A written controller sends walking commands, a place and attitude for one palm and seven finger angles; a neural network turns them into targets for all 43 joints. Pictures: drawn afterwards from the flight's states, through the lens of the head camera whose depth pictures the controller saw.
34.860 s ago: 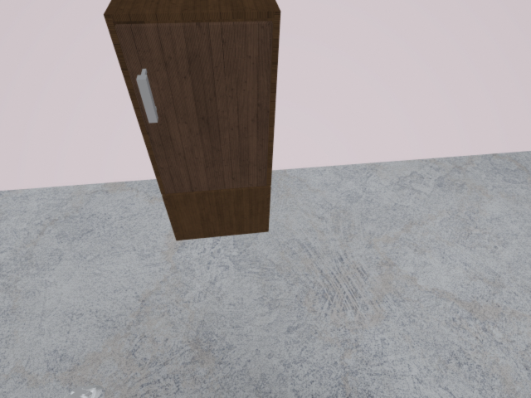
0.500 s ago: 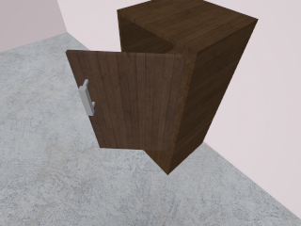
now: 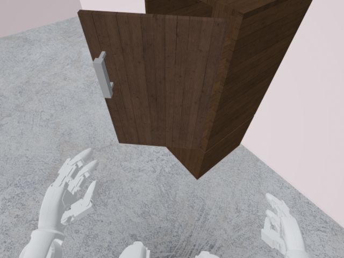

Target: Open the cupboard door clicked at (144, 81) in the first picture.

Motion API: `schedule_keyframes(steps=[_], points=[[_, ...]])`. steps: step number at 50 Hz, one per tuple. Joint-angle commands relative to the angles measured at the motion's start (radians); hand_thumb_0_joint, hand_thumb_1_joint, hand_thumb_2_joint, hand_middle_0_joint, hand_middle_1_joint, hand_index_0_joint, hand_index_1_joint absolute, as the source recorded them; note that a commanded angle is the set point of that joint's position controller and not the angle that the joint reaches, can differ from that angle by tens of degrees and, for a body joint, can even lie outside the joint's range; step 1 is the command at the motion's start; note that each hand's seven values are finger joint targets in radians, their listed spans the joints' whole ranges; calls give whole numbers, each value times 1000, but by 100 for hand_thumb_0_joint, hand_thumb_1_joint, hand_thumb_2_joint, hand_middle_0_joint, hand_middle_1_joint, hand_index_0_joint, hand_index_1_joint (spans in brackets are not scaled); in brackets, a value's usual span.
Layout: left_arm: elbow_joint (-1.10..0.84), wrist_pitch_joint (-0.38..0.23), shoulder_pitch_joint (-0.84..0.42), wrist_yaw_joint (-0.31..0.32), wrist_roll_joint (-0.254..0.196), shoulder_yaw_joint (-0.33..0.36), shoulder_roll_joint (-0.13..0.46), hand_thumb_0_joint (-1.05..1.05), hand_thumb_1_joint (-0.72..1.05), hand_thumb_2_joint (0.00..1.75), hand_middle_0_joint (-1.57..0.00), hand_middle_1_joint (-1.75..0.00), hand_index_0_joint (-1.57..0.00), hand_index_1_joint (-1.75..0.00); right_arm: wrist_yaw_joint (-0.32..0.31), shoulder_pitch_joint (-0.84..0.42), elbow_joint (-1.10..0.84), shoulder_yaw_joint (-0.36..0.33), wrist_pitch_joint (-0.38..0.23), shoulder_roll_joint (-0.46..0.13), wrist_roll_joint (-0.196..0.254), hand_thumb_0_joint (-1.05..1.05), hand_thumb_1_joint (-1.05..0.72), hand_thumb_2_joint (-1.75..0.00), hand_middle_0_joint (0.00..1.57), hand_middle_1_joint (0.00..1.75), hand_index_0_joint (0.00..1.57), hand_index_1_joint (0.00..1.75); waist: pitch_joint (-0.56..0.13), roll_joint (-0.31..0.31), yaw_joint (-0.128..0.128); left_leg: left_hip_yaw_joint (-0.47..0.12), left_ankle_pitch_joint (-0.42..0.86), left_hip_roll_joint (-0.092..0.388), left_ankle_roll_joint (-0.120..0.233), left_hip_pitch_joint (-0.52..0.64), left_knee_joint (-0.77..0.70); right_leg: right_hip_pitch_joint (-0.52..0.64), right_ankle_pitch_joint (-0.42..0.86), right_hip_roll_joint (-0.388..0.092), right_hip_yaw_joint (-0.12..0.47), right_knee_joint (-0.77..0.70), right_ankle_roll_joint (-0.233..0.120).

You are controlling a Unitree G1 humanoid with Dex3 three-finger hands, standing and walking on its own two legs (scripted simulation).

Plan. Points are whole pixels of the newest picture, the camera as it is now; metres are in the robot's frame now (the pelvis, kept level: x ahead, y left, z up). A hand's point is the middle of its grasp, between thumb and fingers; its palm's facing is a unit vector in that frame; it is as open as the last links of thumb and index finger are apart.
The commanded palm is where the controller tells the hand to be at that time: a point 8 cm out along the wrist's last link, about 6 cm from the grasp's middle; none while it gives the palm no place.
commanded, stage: raise the hand with hooked fingers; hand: left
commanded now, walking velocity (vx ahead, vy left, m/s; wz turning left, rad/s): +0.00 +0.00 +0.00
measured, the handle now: (105, 75) +0.61 +0.25 +0.06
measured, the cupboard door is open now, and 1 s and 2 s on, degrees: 46 46 46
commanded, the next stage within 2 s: move the hooked fingers beside the handle in 1.78 s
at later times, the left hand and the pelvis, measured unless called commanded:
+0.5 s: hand (65, 197) +0.23 +0.24 +0.04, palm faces -0.01 -1.00 -0.04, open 10.9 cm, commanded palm +0.21 +0.29 +0.04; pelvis -0.01 +0.02 -0.01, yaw +0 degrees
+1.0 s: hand (46, 177) +0.26 +0.28 +0.06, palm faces +0.00 -1.00 -0.04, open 13.6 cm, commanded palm +0.24 +0.33 +0.07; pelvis +0.00 +0.03 +0.01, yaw +1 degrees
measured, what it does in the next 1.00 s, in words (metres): stands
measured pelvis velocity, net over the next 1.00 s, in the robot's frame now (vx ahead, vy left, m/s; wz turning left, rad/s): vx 0.00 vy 0.03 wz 0.01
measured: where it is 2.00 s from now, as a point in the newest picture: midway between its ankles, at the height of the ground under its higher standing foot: outside the picture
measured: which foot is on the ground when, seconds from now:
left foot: down 0.00-1.00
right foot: down 0.00-1.00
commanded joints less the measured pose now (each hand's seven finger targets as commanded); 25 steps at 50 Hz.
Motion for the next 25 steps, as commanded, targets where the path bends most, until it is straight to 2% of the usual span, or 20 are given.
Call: schedule_keyframes(steps=[1,2,3,5,6,7,8,10,11,12,15,17,19,21,22,25], points=[[-228,32,48,-82,-100,117,159,0,50,73,-23,-55,-23,-55,-24,-62,-256,-29,-26,-115,31,0,-90,-90,20,30,20,30,-196,-7,56,8,19,-60,35,-9,8,34,-38,-8,120,-193,24],[-317,47,-23,-64,-105,117,176,0,48,72,-23,-57,-23,-57,-33,-53,-266,-25,-21,-118,29,0,-90,-90,20,30,20,30,-179,14,37,-7,-16,-47,40,-8,12,-10,-111,3,118,-191,21],[-409,56,-75,-37,-99,121,196,0,46,71,-23,-58,-23,-58,-43,-26,-267,-24,-18,-117,26,0,-90,-90,20,30,20,30,-207,38,24,-13,-13,-37,47,11,17,-14,-115,7,114,-190,20],[-517,58,-105,13,-64,93,190,0,41,69,-24,-62,-24,-62,-58,7,-250,-14,-17,-105,20,0,-90,-90,20,30,20,30,-204,102,-2,-29,40,-22,53,55,22,-24,-10,18,88,-169,13],[-542,60,-129,30,-47,74,190,0,39,68,-24,-63,-24,-63,-64,19,-235,-8,-18,-101,16,0,-90,-90,20,30,20,30,-194,115,-21,-34,54,-19,56,58,28,-35,28,22,80,-162,12],[-557,61,-182,38,-36,76,215,0,36,67,-24,-64,-24,-64,-71,34,-221,-1,-18,-109,11,0,-90,-90,20,30,20,30,-182,87,-38,-51,48,-11,56,48,33,-50,30,34,62,-143,9],[-543,65,-172,37,-24,55,199,0,34,66,-24,-66,-24,-66,-76,34,-209,3,-22,-108,10,0,-90,-90,20,30,20,30,-183,113,-42,-56,58,-10,56,57,34,-63,52,35,55,-137,7],[-460,97,-119,20,-27,53,185,0,29,64,-24,-69,-24,-69,-81,42,-187,8,-25,-109,12,0,-90,-90,20,30,20,30,-160,98,-46,-64,66,-11,54,48,28,-69,77,40,31,-136,10],[-435,116,-123,8,-31,68,201,0,27,63,-25,-70,-25,-70,-83,40,-178,11,-27,-114,13,0,-90,-90,20,30,20,30,-167,107,-42,-67,67,-12,51,44,21,-59,77,39,27,-139,10],[-373,148,-100,-12,-40,84,212,0,25,62,-25,-72,-25,-72,-85,36,-178,13,-22,-115,15,0,-90,-90,20,30,20,30,-150,87,-34,-69,63,-12,50,31,19,-50,68,43,27,-145,8],[-370,210,-71,-34,-64,125,227,0,18,59,-25,-76,-25,-76,-85,29,-189,15,-20,-115,21,0,-90,-90,20,30,20,30,-212,108,-2,-65,75,-19,46,67,-24,4,70,34,19,-169,13],[-357,237,-46,-29,-81,172,255,0,13,57,-25,-80,-25,-80,-83,22,-196,16,-18,-110,19,0,-90,-90,20,30,20,30,-236,82,21,-71,116,-20,45,81,-42,51,113,38,6,-163,9],[-376,237,-24,-15,-87,185,248,0,8,55,-26,-82,-26,-82,-75,25,-198,14,-17,-103,16,0,-90,-90,20,30,20,30,-253,79,27,-69,142,-21,44,103,-61,63,147,36,-7,-163,13],[-370,223,-22,3,-83,181,235,0,4,53,-26,-86,-26,-86,-70,30,-193,11,-15,-103,15,0,-90,-90,20,30,20,30,-221,53,18,-70,141,-19,43,105,-74,47,148,39,-23,-162,15],[-343,220,-33,3,-84,189,246,0,1,52,-26,-87,-26,-87,-70,28,-194,13,-14,-107,12,0,-90,-90,20,30,20,30,-192,38,21,-73,134,-20,43,86,-73,44,137,43,-22,-162,11],[-358,187,-61,2,-76,167,237,0,-6,49,-27,-92,-27,-92,-67,50,-189,11,-21,-118,15,0,-90,-90,20,30,20,30,-189,80,4,-71,101,-19,43,114,-89,10,102,39,-27,-168,12]])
